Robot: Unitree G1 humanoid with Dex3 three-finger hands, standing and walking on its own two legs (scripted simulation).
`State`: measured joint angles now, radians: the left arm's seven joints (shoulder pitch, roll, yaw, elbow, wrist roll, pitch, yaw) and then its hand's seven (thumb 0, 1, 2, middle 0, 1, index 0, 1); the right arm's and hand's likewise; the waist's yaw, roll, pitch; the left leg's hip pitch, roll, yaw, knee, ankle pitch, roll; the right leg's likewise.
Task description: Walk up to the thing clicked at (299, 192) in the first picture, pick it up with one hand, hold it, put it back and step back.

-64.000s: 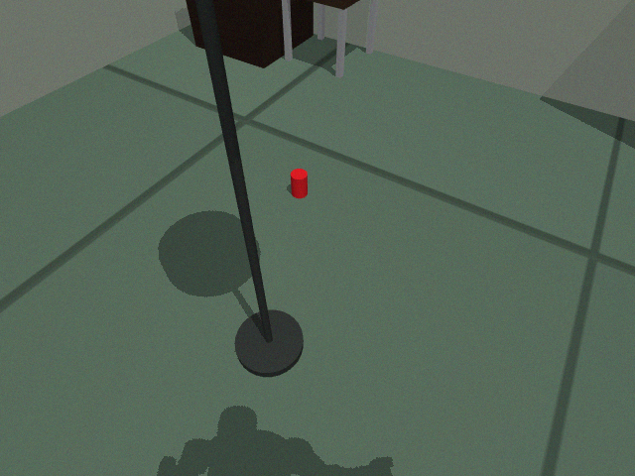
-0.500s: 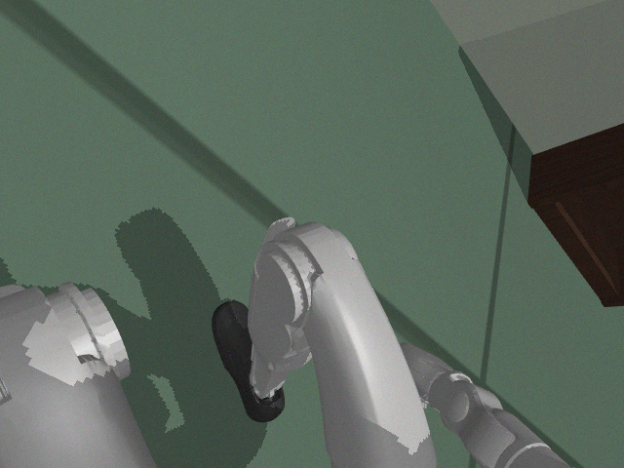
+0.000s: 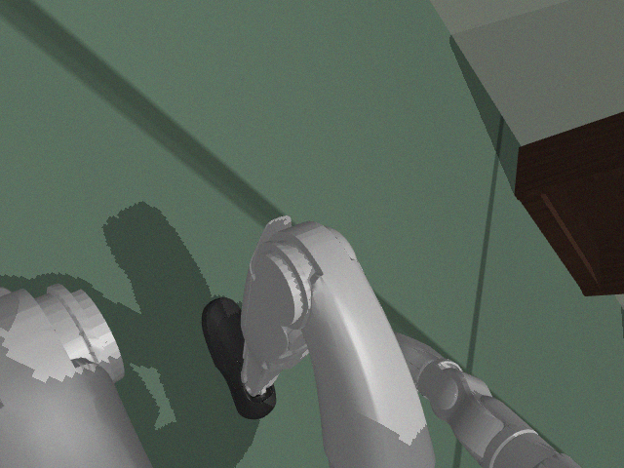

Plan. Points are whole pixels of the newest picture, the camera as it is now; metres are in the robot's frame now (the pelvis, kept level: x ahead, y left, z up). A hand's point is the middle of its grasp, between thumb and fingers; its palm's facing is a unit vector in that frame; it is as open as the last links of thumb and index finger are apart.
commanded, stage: close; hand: left
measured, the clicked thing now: out of the picture +0.48 +0.32 -0.23
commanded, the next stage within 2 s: settle in 0.28 s
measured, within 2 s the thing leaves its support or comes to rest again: leaves its support in 0.60 s
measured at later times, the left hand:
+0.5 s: hand out of the picture +0.45 +0.31 -0.19, palm faces +0.46 -0.89 -0.02, open 10.1 cm
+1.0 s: hand out of the picture +0.46 +0.33 -0.12, palm faces +0.45 -0.89 +0.00, open 10.3 cm
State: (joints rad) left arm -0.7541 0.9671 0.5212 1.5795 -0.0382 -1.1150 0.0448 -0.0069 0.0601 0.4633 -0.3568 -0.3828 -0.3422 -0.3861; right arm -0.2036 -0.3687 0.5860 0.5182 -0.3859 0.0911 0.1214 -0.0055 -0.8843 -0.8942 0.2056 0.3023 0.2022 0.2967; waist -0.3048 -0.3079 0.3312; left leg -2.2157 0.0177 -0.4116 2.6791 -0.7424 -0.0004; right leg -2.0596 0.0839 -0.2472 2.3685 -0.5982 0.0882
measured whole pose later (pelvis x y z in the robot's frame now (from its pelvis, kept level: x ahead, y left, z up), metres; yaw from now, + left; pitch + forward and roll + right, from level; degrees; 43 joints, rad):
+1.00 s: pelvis +0.00 +0.00 +0.01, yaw +1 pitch +16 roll -19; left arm -0.76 0.88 0.51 1.32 -0.04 -0.95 -0.01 -0.06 -0.50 1.04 -0.68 -1.08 -0.76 -1.13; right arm -0.10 -0.34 0.48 0.55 -0.32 0.11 0.13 -0.01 -0.91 -0.90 0.20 0.30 0.20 0.30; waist -0.27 -0.22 0.25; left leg -2.23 0.02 -0.37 2.62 -0.73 0.00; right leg -2.08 0.06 -0.22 2.34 -0.61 0.07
